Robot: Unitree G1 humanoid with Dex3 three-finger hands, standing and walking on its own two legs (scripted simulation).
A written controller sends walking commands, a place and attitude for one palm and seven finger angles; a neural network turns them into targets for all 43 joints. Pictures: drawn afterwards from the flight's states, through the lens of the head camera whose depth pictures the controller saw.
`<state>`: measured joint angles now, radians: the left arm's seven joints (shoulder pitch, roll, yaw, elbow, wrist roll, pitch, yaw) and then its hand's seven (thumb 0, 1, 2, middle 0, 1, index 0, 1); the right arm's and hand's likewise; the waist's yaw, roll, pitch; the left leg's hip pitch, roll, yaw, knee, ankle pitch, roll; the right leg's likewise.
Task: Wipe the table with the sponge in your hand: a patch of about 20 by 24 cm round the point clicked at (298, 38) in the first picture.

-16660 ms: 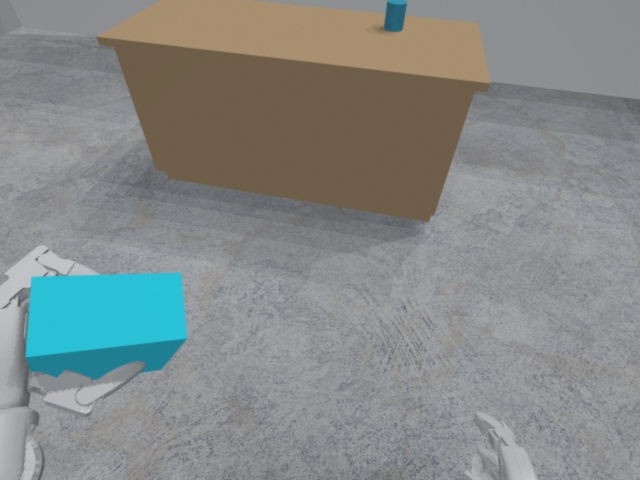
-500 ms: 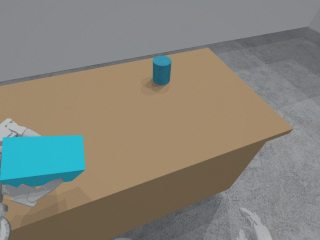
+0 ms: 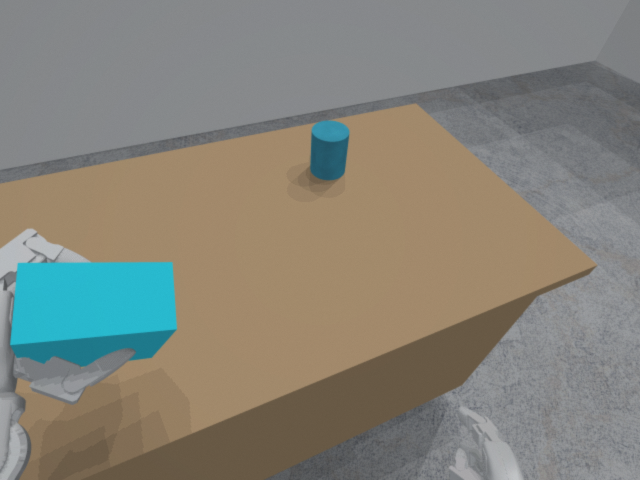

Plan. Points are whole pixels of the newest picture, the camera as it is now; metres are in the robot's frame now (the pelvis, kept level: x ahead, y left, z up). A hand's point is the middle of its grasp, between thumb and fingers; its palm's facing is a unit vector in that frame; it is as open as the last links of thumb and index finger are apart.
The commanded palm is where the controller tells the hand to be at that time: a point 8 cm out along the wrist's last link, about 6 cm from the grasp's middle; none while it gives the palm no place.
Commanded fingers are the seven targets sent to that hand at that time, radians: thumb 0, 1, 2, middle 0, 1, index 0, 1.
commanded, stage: come to a stop and stand still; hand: left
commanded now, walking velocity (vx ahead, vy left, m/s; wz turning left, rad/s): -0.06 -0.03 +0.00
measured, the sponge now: (118, 317) +0.23 +0.22 +0.14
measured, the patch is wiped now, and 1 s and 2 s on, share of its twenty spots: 0.00 0.00 0.00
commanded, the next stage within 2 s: look again from close up in 1.06 s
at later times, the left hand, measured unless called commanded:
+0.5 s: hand (79, 340) +0.20 +0.23 +0.16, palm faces +0.29 -0.88 -0.37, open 10.4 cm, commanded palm +0.14 +0.28 +0.18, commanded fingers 0.00 0.10 1.30 -1.20 -1.60 -1.20 -1.60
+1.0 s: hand (0, 334) +0.19 +0.29 +0.17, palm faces +0.37 -0.85 -0.37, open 10.4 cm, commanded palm +0.13 +0.32 +0.18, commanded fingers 0.00 0.10 1.30 -1.20 -1.60 -1.20 -1.60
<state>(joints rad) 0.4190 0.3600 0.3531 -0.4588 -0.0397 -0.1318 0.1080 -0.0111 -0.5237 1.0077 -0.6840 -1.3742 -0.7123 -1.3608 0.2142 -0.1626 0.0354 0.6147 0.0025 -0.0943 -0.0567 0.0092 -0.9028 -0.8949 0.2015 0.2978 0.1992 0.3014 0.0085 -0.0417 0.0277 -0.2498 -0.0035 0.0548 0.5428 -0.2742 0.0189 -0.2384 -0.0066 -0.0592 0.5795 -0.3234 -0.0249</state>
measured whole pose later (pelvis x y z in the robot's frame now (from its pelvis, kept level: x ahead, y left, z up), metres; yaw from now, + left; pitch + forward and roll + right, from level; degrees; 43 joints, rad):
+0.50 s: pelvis -0.02 +0.00 +0.01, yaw +0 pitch -2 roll -1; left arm 0.45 0.37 0.30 -0.45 -0.04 -0.23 0.07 -0.01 -0.52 1.01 -0.68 -1.37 -0.71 -1.36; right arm 0.22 -0.21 -0.01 0.59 0.01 -0.15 -0.03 0.01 -0.91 -0.90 0.20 0.30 0.20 0.30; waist 0.01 -0.03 0.06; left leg -0.24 0.02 0.04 0.48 -0.22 0.02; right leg -0.19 0.02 -0.07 0.44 -0.22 -0.03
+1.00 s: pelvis -0.02 +0.04 +0.01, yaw +1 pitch -1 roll -2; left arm 0.40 0.38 0.35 -0.47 -0.02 -0.23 0.09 -0.01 -0.52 1.01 -0.68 -1.37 -0.71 -1.36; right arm 0.20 -0.17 0.04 0.57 0.00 -0.17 -0.02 0.01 -0.90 -0.89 0.20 0.30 0.20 0.30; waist 0.03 -0.05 0.07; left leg -0.24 -0.03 0.05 0.45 -0.19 0.07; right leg -0.18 -0.02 -0.06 0.38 -0.18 0.02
